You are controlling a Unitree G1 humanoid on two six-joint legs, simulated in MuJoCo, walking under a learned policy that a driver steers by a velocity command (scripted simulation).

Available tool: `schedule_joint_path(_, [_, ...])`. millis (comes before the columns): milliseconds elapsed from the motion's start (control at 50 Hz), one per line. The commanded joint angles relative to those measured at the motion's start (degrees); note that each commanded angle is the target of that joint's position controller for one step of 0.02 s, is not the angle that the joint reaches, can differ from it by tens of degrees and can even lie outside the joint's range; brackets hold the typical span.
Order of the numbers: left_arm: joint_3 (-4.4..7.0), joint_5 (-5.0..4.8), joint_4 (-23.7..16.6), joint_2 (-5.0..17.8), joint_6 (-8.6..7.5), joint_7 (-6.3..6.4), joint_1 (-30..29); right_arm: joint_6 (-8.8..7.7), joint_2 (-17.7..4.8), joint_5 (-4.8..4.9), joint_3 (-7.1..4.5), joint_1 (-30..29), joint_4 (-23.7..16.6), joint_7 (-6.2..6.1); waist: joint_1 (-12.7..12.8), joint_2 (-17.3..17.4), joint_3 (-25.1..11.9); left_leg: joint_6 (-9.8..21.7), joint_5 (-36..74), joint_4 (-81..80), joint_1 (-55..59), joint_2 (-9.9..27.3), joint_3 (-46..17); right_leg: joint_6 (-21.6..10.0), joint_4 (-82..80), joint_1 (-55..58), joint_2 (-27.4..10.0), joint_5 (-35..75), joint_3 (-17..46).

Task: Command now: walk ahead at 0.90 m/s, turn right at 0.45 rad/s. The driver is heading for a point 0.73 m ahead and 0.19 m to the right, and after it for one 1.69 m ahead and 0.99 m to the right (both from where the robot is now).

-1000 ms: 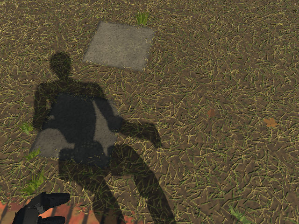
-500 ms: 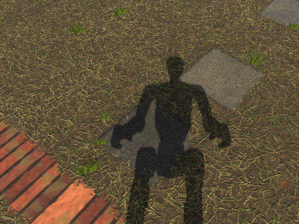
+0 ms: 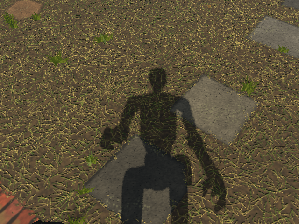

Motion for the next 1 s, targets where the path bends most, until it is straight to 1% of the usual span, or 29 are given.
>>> schedule_joint_path(20, [0.53, -0.03, -4.7, 3.6, -1.15, 1.06, -2.4, -0.55, -9.7, -0.98, -1.84, -1.1, -1.1, -1.02, 4.4, 9.1, 3.1, 5.7, 73.1, 15.7, -5.2, 14.5, 5.1, -5.4, 0.1, 10.4, 6.5, -8.1, -6.0])
schedule_joint_path(40, [1.40, -0.22, -1.5, 5.5, -1.54, 1.66, 9.0, 0.10, -11.2, -1.35, -2.24, -2.0, -1.1, -1.40, 9.7, 10.3, -3.2, 5.0, 82.7, 30.0, -7.4, 14.4, 6.4, -6.9, 0.2, 22.0, 9.4, -11.6, -6.2])
schedule_joint_path(60, [2.72, 0.26, 2.5, 8.6, -2.19, 2.32, 22.2, 0.24, -11.9, -0.73, -2.33, -4.7, -2.3, -1.81, 16.5, 7.1, -9.0, 3.9, 74.6, 48.5, -20.0, 12.6, 7.2, -8.7, -3.7, 40.6, 7.6, -11.8, 0.0])
schedule_joint_path(80, [5.20, 0.76, 3.9, 16.9, -2.15, 3.16, 27.2, -0.70, -5.5, 1.10, -0.45, -2.4, -6.1, -0.36, 13.8, -9.0, -15.8, 1.1, 36.7, 71.6, -44.5, 3.9, 5.4, -15.9, -9.9, 60.3, -7.5, -34.7, 29.7])
schedule_joint_path(100, [5.04, -0.99, 3.8, 16.6, -2.01, 2.89, 24.0, -2.25, -5.3, -0.18, -0.23, -6.5, -7.2, 0.62, 11.7, -11.0, -17.0, 1.2, 0.8, 80.8, -56.6, -4.6, -4.4, -18.3, -23.9, 61.0, -13.6, -41.2, 57.2])
schedule_joint_path(120, [4.87, -1.01, 3.9, 15.3, -1.98, 3.04, 20.5, -2.90, -6.8, -0.23, -0.30, -14.9, -9.9, 0.69, 11.6, -6.3, -7.2, 2.0, 4.8, 83.7, -63.6, -1.0, -8.8, -16.2, -25.0, 56.1, -12.4, -32.9, 52.6])
schedule_joint_path(160, [4.13, -1.05, 4.7, 11.7, -2.48, 3.79, 18.4, -3.65, -5.8, -0.71, 0.67, -16.2, -10.7, 0.72, 7.4, 2.3, -0.1, 2.1, 8.4, 74.0, -58.6, 4.3, -8.0, -13.6, -26.1, 40.7, -9.2, -19.1, 39.5])
schedule_joint_path(200, [2.79, -1.23, 4.7, 8.5, -3.04, 4.04, 15.4, -1.52, -4.9, -2.19, 1.15, -14.9, -11.1, 0.81, 3.0, 0.7, 3.1, -0.1, 5.4, 68.3, -53.3, 6.0, -7.2, -13.1, -27.8, 29.3, -4.5, -15.6, 31.6])
schedule_joint_path(240, [2.48, -1.90, 4.7, 8.1, -4.09, 4.00, 15.9, 0.42, -4.1, -2.63, 1.51, -17.1, -12.5, 1.09, 2.4, -0.3, 5.5, -2.0, 3.8, 63.3, -53.4, 6.7, -5.3, -14.1, -30.0, 23.0, -2.7, -14.3, 28.9])
schedule_joint_path(320, [3.13, -1.87, 4.2, 9.3, -4.92, 4.16, 17.2, 0.48, -2.6, -0.76, 2.98, -31.7, -18.0, 2.41, 6.1, -2.0, 9.7, -4.6, 20.8, 40.3, -47.5, 4.8, -1.5, -11.3, -34.0, 15.2, 1.2, -4.4, 25.2])
schedule_joint_path(420, [4.23, -2.76, 4.9, 12.3, -5.10, 4.80, 19.0, 0.02, -5.4, 0.23, 2.13, -32.0, -18.0, 1.79, 6.9, -2.8, 3.2, -2.6, 26.6, 27.1, -35.6, 0.7, -2.7, -6.6, -26.3, 28.2, -1.6, 20.6, 27.5])
schedule_joint_path(440, [4.48, -2.46, 4.8, 13.6, -5.09, 5.00, 18.6, -0.03, -7.5, 0.33, 1.22, -27.6, -16.7, 1.16, 4.8, -2.6, -0.4, -2.0, 21.6, 26.8, -30.1, -0.9, -2.9, -5.2, -19.9, 31.2, -1.5, 30.2, 27.5])
schedule_joint_path(480, [4.55, -1.33, 4.4, 14.6, -5.46, 4.48, 14.8, -0.23, -12.5, 0.53, -1.34, -7.3, -12.1, -1.13, -6.5, -1.2, -11.4, -0.6, 11.2, 29.0, -6.9, 1.3, -3.5, -2.8, 6.3, 24.8, 1.8, 32.1, 25.1])
schedule_joint_path(500, [2.22, -0.70, 2.9, 5.9, -6.17, 4.58, 14.3, -0.44, -16.3, -1.12, -2.70, 4.9, -10.4, -2.57, -9.3, 8.7, -19.3, 0.6, -12.0, 27.6, 6.1, 15.6, -18.2, -3.1, 27.3, 15.3, 5.5, 1.1, 20.6])
schedule_joint_path(520, [0.44, -4.29, -1.4, 1.1, -5.92, 4.25, 21.3, -0.22, -20.3, -2.37, -3.39, -2.3, -11.5, -1.96, -0.2, 28.8, -25.0, 5.5, -26.8, 11.2, 10.5, 29.0, -54.2, -1.8, 40.6, 0.6, 9.6, -23.0, 14.3])
schedule_joint_path(540, [0.54, -2.41, 1.0, 6.0, -4.69, 4.79, 17.5, 0.19, -14.3, -1.75, -3.08, -9.9, -12.9, -1.49, -0.1, 16.7, -15.8, 6.7, -33.0, 9.8, 2.2, 25.6, -51.3, -2.6, 43.3, -4.9, 3.9, -16.1, 12.7])
schedule_joint_path(560, [1.02, -1.20, 1.1, 7.8, -4.00, 4.19, 13.2, 0.34, -9.2, -1.23, -1.79, -13.1, -13.1, -1.27, -0.3, 9.0, -9.0, 6.2, -23.8, 11.8, -4.7, 23.0, -39.1, -2.4, 40.6, -5.3, 1.3, -11.7, 11.2])
schedule_joint_path(580, [1.02, -0.65, 1.2, 7.7, -3.37, 3.46, 10.5, 0.35, -6.8, -1.41, -1.21, -12.8, -11.7, -0.99, -0.1, 3.5, -4.4, 5.8, -10.4, 12.1, -10.8, 20.9, -30.3, -1.8, 38.4, -3.9, -0.8, -10.1, 10.7])
schedule_joint_path(620, [0.55, 0.37, -0.4, 5.2, -1.80, 1.82, 8.1, -0.48, -5.9, -0.76, -0.80, -10.4, -8.3, -1.12, 1.8, 5.3, 0.5, 4.3, 0.7, 10.2, -17.6, 17.8, -18.4, -0.9, 35.7, -3.1, -3.4, -9.9, 10.3])
schedule_joint_path(680, [-0.74, 0.31, -4.0, 2.7, -0.24, 0.61, 2.9, -2.07, -4.2, 0.73, -0.39, -8.9, -5.2, 0.09, 3.4, 5.1, 3.7, 3.9, 11.1, 6.4, -21.0, 17.0, -9.0, -0.2, 33.7, -6.1, -5.2, -6.6, 9.7])
schedule_joint_path(740, [-1.59, 0.02, -6.6, 2.9, -0.58, 0.10, -1.7, -3.12, -5.3, 0.17, -0.41, -10.7, -4.1, 0.50, 5.7, 4.8, 7.0, 3.7, 20.1, 2.3, -25.1, 13.5, 1.5, -0.1, 22.3, -4.1, -3.5, 1.9, 8.9])
schedule_joint_path(800, [-2.71, 0.16, -7.2, 2.4, -1.54, -0.74, -7.8, -3.28, -7.0, 0.47, -0.57, -6.8, -1.5, 0.71, 4.0, 1.2, 10.7, 3.7, 30.7, -3.5, -26.2, 11.7, 8.5, -2.4, 5.8, 4.9, -0.1, 7.5, 1.0])
schedule_joint_path(860, [-2.63, 0.65, -6.0, 3.9, -2.39, -0.15, -7.9, -2.21, -11.4, 0.48, -1.04, -2.2, 0.7, -0.17, 5.2, 4.3, 7.2, 4.0, 69.8, 4.6, -14.5, 13.4, 10.7, -5.2, 0.0, 11.7, 6.0, 2.3, -3.8])
schedule_joint_path(900, [-1.18, 1.07, -1.7, 7.0, -2.85, 1.18, 5.8, -0.46, -15.1, 0.30, -1.61, -3.3, 1.0, -1.21, 13.0, 8.3, -2.0, 4.4, 85.0, 25.6, -12.4, 15.4, 10.7, -7.2, -1.5, 26.9, 9.0, -5.4, -2.4])
schedule_joint_path(920, [0.09, 1.22, 2.3, 9.0, -2.91, 2.23, 18.1, 0.20, -15.3, 0.67, -1.56, -5.6, 0.5, -1.50, 19.3, 7.6, -7.3, 4.2, 79.4, 42.3, -18.4, 14.4, 11.2, -8.9, -7.3, 41.2, 8.0, -4.0, 0.7])
schedule_joint_path(940, [1.68, 1.54, 4.4, 13.4, -2.51, 3.63, 22.6, 0.21, -10.4, -0.02, -0.69, -3.8, -0.8, -0.95, 17.0, 1.0, -12.6, 3.8, 35.7, 64.0, -32.2, 9.6, 9.5, -9.2, -5.0, 55.6, -2.1, -15.5, 13.4])
schedule_joint_path(960, [2.96, 1.37, 2.4, 18.8, -2.20, 4.23, 18.8, -0.37, -4.3, 1.96, 0.68, 2.1, -4.6, 0.41, 8.8, -13.5, -21.0, 1.6, -7.1, 85.1, -54.5, 0.3, 2.6, -16.1, -13.2, 69.8, -18.9, -22.1, 47.7])
schedule_joint_path(980, [3.27, 0.30, 2.3, 16.4, -2.12, 4.54, 19.7, -1.08, -9.7, 2.04, -0.30, -8.0, -6.4, 0.05, 13.7, -2.6, -19.4, 2.8, -0.5, 86.8, -61.2, 1.1, -5.6, -15.5, -20.1, 67.2, -16.9, -20.0, 49.6])
schedule_joint_path(1000, [2.91, -0.01, 4.4, 14.4, -2.76, 5.07, 17.6, -1.54, -8.0, 2.52, 0.10, -11.3, -7.3, 0.07, 11.1, -1.8, -8.0, 2.9, 4.1, 82.7, -63.5, 3.7, -4.9, -14.5, -21.8, 57.8, -15.4, -12.0, 39.8])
